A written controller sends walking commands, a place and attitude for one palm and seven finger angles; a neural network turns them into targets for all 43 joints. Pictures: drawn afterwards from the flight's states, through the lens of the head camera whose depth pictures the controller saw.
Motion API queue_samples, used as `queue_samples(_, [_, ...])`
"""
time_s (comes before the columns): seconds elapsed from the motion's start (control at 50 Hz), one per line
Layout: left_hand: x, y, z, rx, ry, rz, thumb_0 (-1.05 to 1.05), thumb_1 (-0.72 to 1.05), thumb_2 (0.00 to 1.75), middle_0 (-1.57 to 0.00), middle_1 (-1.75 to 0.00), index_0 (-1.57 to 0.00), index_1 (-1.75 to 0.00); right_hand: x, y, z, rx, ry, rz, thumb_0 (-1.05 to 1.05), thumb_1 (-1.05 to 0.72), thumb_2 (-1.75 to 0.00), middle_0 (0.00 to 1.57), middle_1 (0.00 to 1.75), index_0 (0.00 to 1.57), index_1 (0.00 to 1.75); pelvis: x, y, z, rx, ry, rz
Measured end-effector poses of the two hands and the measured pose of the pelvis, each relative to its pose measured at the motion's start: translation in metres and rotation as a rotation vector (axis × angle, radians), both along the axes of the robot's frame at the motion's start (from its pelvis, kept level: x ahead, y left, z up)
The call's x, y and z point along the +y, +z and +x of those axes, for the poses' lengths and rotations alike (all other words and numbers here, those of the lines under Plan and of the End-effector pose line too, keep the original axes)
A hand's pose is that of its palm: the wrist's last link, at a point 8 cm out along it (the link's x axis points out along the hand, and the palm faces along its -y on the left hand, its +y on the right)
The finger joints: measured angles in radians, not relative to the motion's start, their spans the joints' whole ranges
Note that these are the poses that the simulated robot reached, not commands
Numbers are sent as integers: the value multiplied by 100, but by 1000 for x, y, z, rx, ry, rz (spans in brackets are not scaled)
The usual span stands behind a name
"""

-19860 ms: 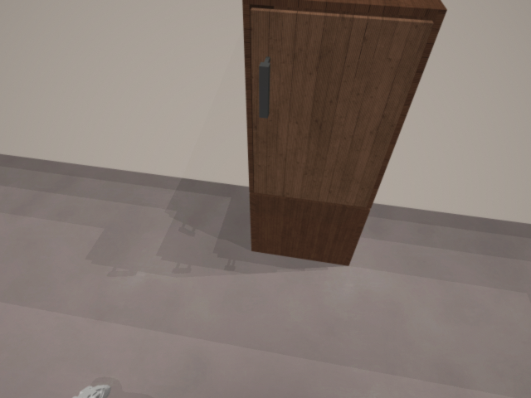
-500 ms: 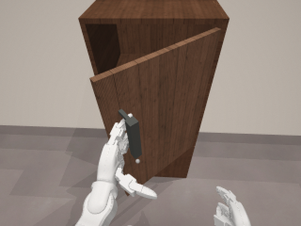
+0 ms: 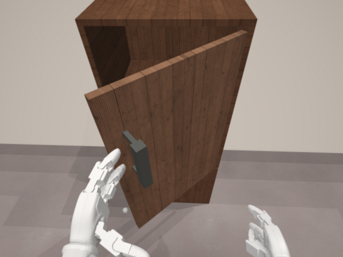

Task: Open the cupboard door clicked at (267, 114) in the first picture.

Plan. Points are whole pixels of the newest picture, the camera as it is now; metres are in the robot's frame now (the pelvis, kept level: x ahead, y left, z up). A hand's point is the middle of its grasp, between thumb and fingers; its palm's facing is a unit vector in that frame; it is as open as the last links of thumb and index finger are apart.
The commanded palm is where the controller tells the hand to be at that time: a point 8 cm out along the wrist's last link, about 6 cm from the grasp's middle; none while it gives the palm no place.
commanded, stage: slide the hand sideways off the handle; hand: left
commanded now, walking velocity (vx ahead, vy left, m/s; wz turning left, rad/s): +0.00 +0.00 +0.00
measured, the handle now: (137, 159) +0.30 +0.10 +0.11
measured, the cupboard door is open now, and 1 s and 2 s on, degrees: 42 42 42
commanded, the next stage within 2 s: draw the hand back to the body in 0.38 s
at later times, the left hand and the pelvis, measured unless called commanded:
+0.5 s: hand (97, 236) +0.14 +0.14 +0.11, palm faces -0.02 -1.00 -0.02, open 16.3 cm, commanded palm +0.12 +0.19 +0.11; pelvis -0.01 +0.00 -0.01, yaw +1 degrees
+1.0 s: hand (61, 220) +0.15 +0.19 +0.14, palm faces +0.02 -1.00 -0.09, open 16.2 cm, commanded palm +0.12 +0.25 +0.16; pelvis -0.01 +0.02 +0.00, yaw +1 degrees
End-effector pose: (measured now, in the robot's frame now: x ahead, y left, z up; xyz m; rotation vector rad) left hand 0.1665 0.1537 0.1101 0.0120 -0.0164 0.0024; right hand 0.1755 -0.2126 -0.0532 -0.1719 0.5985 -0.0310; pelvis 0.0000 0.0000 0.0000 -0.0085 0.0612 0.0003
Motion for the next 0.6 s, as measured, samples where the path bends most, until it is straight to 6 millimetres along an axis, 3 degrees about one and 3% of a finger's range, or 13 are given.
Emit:
queue_samples(0.38, [36, -2, -41, -1, 10, 34, -1, -50, 30, -15, -30, -15, -30, -14, -12, 4, -33, -60, 1, 1, -90, -90, 20, 30, 20, 30, -8, -12, 1, 27, 17, -9])
queue_samples(0.6, [41, 0, -40, -41, -38, 26, -2, -50, 30, -15, -30, -15, -30, -2, -7, -7, -72, -60, -8, 1, -90, -90, 20, 30, 20, 30, 1, -15, -14, 19, 16, -22])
